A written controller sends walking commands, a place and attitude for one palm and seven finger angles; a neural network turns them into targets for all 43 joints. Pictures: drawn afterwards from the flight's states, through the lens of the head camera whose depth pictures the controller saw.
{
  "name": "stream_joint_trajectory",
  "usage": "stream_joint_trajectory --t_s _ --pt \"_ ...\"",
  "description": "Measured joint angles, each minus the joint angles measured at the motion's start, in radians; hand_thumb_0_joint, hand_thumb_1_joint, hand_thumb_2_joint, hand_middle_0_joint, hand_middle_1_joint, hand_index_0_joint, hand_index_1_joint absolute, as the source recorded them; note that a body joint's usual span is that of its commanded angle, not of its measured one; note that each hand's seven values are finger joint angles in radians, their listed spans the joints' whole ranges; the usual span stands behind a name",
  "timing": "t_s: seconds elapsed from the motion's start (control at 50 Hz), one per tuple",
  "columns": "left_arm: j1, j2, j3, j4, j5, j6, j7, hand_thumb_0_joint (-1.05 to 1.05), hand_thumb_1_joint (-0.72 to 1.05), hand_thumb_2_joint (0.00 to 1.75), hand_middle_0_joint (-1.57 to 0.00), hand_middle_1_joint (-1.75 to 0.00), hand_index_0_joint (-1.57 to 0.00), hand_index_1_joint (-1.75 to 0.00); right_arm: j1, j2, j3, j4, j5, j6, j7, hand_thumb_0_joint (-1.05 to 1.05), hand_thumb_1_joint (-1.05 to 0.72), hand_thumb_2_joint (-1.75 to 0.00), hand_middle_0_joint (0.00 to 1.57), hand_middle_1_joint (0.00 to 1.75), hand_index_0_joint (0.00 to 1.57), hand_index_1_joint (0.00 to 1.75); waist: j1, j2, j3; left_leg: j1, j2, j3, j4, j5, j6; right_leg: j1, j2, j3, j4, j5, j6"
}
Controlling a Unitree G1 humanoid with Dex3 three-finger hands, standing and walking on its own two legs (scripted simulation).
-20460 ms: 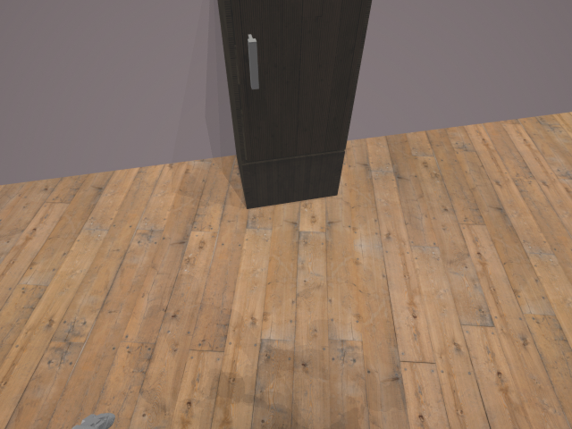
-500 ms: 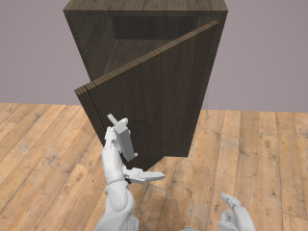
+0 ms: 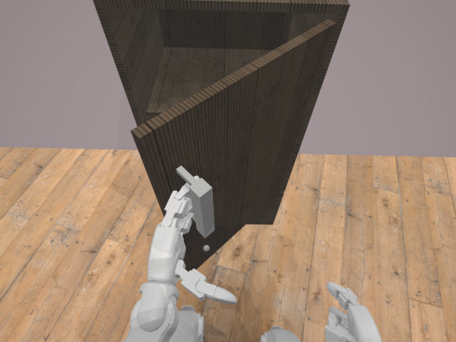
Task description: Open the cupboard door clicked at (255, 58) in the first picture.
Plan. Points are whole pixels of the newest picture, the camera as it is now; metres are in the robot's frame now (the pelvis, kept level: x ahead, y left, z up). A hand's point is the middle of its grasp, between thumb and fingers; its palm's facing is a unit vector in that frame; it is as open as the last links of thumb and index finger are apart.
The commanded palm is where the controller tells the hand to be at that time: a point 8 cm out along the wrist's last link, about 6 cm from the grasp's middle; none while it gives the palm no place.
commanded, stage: slide the hand sideways off the handle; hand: left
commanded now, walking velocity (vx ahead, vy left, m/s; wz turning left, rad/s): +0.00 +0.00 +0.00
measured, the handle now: (195, 203) +0.34 +0.07 +0.06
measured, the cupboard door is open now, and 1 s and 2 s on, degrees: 45 44 44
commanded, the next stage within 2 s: draw the hand back to the body in 0.72 s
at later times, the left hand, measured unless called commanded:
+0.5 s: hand (167, 280) +0.21 +0.10 +0.05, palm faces +0.01 -1.00 +0.00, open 16.2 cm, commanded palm +0.18 +0.16 +0.05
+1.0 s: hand (142, 290) +0.19 +0.13 +0.08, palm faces -0.01 -1.00 -0.04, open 16.3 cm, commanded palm +0.16 +0.19 +0.09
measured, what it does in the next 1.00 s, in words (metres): stands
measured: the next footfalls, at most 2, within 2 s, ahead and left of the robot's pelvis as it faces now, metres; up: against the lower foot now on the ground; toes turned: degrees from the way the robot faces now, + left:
none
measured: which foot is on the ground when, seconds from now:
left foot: down 0.00-1.00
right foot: down 0.00-1.00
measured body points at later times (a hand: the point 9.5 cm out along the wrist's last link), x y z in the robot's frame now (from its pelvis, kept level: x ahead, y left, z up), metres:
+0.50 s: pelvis +0.01 -0.02 -0.01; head +0.07 -0.02 +0.44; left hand +0.21 +0.16 +0.05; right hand +0.20 -0.23 -0.08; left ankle +0.05 +0.12 -0.65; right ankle -0.02 -0.13 -0.65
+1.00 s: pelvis -0.01 -0.02 -0.01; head +0.04 -0.03 +0.44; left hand +0.19 +0.18 +0.08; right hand +0.18 -0.24 -0.09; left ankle +0.05 +0.12 -0.65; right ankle -0.02 -0.13 -0.65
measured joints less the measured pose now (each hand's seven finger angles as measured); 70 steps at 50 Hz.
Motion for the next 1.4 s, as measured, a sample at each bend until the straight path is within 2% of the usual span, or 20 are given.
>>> stream_joint_trajectory --t_s 0.24,0.4,0.54,0.7,0.84,0.94,1.06,1.34,1.4 --pt "0.157 0.045 0.029 -0.127 -0.038 -0.012 -0.054 -0.01 -0.50 0.30 -0.18 -0.31 -0.19 -0.33 -0.018 0.007 0.013 -0.031 0.005 -0.009 -0.010 0.01 -0.90 -0.90 0.21 0.30 0.20 0.30 0.015 0.007 -0.003 -0.007 0.000 -0.014 0.016 -0.014 -0.004 0.003 0.002 -0.013 0.006 -0.014 -0.003" --pt "0.244 0.082 0.086 -0.187 -0.081 -0.032 -0.124 -0.01 -0.50 0.30 -0.18 -0.31 -0.19 -0.32 -0.020 -0.002 0.004 -0.043 0.009 -0.019 -0.021 0.01 -0.90 -0.90 0.21 0.30 0.20 0.30 0.021 0.006 -0.010 -0.021 0.004 -0.029 0.033 -0.023 -0.016 -0.009 0.008 -0.027 0.025 -0.027 -0.015" --pt "0.312 0.105 0.162 -0.218 -0.139 -0.051 -0.185 -0.01 -0.50 0.30 -0.16 -0.30 -0.17 -0.31 -0.010 -0.012 -0.010 -0.037 0.016 -0.030 -0.038 0.01 -0.90 -0.90 0.21 0.30 0.20 0.30 0.026 0.010 -0.019 -0.031 0.007 -0.042 0.046 -0.026 -0.028 -0.016 0.013 -0.038 0.041 -0.036 -0.026" --pt "0.338 0.134 0.212 -0.224 -0.189 -0.060 -0.264 -0.01 -0.50 0.30 -0.16 -0.30 -0.15 -0.31 -0.009 -0.020 -0.021 -0.021 0.025 -0.044 -0.062 0.01 -0.90 -0.90 0.21 0.30 0.20 0.30 0.031 0.017 -0.023 -0.052 0.011 -0.053 0.070 -0.025 -0.037 -0.037 0.019 -0.048 0.070 -0.041 -0.034" --pt "0.314 0.142 0.238 -0.216 -0.220 -0.052 -0.287 -0.01 -0.50 0.30 -0.15 -0.30 -0.15 -0.30 -0.007 -0.023 -0.019 -0.010 0.031 -0.064 -0.077 0.01 -0.90 -0.90 0.20 0.30 0.20 0.30 0.030 0.024 -0.023 -0.068 0.014 -0.060 0.086 -0.022 -0.038 -0.052 0.023 -0.053 0.086 -0.040 -0.036" --pt "0.305 0.159 0.240 -0.259 -0.221 -0.007 -0.284 -0.01 -0.50 0.30 -0.15 -0.30 -0.15 -0.30 0.001 -0.017 -0.017 -0.008 0.039 -0.064 -0.084 0.01 -0.90 -0.90 0.20 0.30 0.20 0.30 0.031 0.028 -0.014 -0.042 0.015 -0.056 0.072 -0.017 -0.036 -0.027 0.024 -0.049 0.070 -0.031 -0.034" --pt "0.329 0.182 0.292 -0.304 -0.246 0.048 -0.280 -0.01 -0.50 0.30 -0.16 -0.30 -0.15 -0.30 0.020 -0.009 -0.002 -0.005 0.053 -0.058 -0.095 0.01 -0.90 -0.90 0.21 0.30 0.20 0.30 0.027 0.034 -0.008 0.047 0.014 -0.048 -0.008 0.007 -0.029 0.062 0.023 -0.043 -0.020 0.003 -0.027" --pt "0.373 0.224 0.360 -0.380 -0.299 0.123 -0.341 -0.01 -0.46 0.31 -0.16 -0.30 -0.15 -0.30 0.028 -0.032 0.006 -0.012 0.071 -0.106 -0.102 0.01 -0.90 -0.90 0.21 0.30 0.20 0.30 0.033 0.032 0.004 0.202 0.004 -0.042 -0.136 0.037 -0.013 0.228 0.016 -0.041 -0.180 0.055 -0.010" --pt "0.387 0.262 0.355 -0.429 -0.196 0.204 -0.229 -0.01 -0.41 0.34 -0.16 -0.30 -0.15 -0.30 0.026 -0.026 0.017 -0.011 0.067 -0.093 -0.127 0.01 -0.90 -0.90 0.21 0.30 0.20 0.30 0.049 0.024 0.004 0.254 0.003 -0.028 -0.185 0.050 -0.012 0.273 0.012 -0.028 -0.225 0.071 -0.005"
